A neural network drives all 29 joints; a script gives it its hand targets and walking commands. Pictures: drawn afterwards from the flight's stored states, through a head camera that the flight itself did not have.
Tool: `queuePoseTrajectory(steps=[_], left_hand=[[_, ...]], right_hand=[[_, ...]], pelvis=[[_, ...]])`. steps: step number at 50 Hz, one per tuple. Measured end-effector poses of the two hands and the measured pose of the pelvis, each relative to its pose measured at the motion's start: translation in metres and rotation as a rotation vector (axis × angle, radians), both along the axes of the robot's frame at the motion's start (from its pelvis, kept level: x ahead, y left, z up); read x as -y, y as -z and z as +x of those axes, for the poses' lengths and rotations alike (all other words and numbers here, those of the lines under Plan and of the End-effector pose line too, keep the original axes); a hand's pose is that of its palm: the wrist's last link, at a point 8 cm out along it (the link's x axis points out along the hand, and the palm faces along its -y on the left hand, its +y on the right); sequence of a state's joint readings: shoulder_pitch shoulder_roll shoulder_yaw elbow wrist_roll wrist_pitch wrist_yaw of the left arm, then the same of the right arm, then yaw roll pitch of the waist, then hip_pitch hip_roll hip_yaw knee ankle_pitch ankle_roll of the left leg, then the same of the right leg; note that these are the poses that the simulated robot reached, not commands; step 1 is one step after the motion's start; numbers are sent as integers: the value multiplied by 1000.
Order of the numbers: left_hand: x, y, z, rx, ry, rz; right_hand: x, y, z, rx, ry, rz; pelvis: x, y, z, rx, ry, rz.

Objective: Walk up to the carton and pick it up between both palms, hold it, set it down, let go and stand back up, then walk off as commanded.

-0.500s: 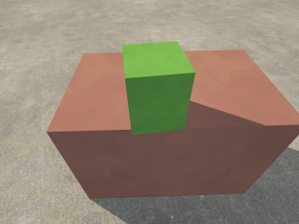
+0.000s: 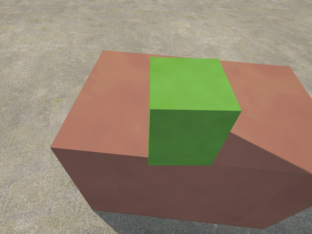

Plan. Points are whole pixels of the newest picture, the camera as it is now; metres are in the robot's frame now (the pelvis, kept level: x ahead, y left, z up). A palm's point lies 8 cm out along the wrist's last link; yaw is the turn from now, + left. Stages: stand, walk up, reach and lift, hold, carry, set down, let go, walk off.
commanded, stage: walk up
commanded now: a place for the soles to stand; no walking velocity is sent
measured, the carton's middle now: (182, 113) +0.46 -0.04 +0.05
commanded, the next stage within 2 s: none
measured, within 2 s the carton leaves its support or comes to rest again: neither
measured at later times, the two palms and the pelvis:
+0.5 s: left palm out of the picture +0.15 +0.26 -0.10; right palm out of the picture +0.14 -0.37 -0.11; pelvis +0.06 -0.05 -0.01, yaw -1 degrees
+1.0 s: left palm (64, 231) +0.17 +0.26 -0.10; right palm out of the picture +0.17 -0.36 -0.09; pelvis +0.06 -0.04 -0.01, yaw -1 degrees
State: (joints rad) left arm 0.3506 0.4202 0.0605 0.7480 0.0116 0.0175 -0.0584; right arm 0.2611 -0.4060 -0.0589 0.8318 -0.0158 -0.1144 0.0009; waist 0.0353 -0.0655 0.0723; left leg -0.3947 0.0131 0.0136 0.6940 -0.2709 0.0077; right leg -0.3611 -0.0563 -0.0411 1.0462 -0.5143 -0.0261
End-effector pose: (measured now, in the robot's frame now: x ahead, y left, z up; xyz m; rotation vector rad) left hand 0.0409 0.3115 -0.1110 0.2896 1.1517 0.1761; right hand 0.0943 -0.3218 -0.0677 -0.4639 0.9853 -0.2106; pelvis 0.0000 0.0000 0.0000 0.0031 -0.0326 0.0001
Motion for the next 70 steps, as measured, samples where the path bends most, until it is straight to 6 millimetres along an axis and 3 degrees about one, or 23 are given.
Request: queuePoseTrajectory(steps=[7,13,17,22,37,54,66,70], left_hand=[[20,-1,56,21,61,4],[48,2,81,41,87,55],[58,-8,89,44,102,67],[53,-11,101,64,83,83],[57,-11,130,129,103,59],[50,-10,127,130,103,48],[46,-1,103,65,87,48],[49,2,97,65,65,58]], right_hand=[[30,-1,-16,-57,97,-16],[54,34,-8,-118,136,32],[52,43,13,-117,115,68],[47,44,34,-98,84,75],[41,26,78,7,49,60],[35,22,71,-2,53,51],[34,32,36,-89,74,45],[41,38,34,-97,72,49]], pelvis=[[21,-1,29,5,25,0],[49,15,44,26,32,16],[53,12,48,19,29,19],[51,12,54,0,17,7],[47,10,63,-11,22,12],[39,8,57,-6,22,2],[37,10,41,20,23,-2],[45,15,37,36,28,2]])
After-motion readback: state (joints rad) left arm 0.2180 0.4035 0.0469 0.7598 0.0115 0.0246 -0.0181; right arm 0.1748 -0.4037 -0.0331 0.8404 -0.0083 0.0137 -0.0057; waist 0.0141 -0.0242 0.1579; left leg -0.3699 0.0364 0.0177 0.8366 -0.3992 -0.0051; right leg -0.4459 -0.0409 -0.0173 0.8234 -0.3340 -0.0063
